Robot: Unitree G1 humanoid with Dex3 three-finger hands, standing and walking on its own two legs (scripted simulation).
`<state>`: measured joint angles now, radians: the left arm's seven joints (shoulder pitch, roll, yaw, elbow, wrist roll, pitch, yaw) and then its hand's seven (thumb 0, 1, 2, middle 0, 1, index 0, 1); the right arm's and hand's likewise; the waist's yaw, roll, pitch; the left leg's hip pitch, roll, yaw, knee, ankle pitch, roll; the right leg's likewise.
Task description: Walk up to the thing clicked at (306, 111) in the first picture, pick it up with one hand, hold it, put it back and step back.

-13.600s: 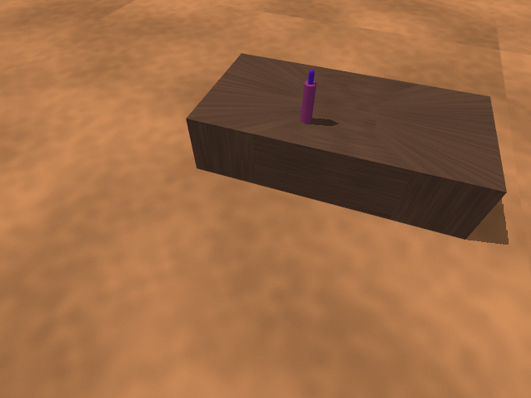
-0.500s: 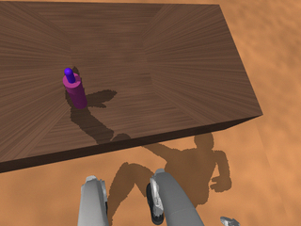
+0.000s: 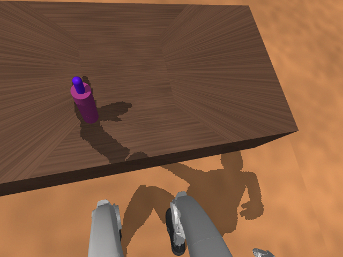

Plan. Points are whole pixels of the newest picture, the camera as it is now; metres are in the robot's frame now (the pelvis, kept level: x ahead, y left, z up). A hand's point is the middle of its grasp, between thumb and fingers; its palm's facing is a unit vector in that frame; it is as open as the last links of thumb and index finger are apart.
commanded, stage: go down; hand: left
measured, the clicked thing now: (84, 101) +0.53 +0.16 -0.19
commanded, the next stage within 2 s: none
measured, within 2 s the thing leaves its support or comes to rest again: neither
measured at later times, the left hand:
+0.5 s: hand out of the picture +0.52 +0.35 +0.10, palm faces +0.16 -0.99 -0.01, open 17.3 cm
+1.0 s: hand out of the picture +0.52 +0.35 +0.10, palm faces +0.16 -0.99 -0.01, open 17.5 cm
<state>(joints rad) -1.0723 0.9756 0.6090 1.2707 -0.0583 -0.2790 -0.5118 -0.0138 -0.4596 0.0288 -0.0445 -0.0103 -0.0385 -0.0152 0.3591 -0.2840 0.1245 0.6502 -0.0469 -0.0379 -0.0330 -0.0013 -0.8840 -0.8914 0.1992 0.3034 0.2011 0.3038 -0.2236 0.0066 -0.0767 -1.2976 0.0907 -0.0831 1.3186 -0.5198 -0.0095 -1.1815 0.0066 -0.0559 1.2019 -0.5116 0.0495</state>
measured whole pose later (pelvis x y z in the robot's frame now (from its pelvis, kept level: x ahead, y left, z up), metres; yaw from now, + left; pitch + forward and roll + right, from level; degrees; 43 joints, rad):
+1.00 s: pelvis +0.00 +0.00 +0.00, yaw +0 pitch +28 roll -7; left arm -1.06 0.96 0.62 1.26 -0.06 -0.28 -0.49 -0.01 -0.50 0.01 -0.05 0.00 -0.04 -0.01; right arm 0.37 -0.28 0.12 0.65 -0.05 -0.03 -0.03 0.00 -0.89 -0.89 0.20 0.30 0.20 0.30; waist -0.22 0.01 -0.08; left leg -1.28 0.09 -0.08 1.30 -0.52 -0.01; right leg -1.17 0.01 -0.05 1.19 -0.51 0.05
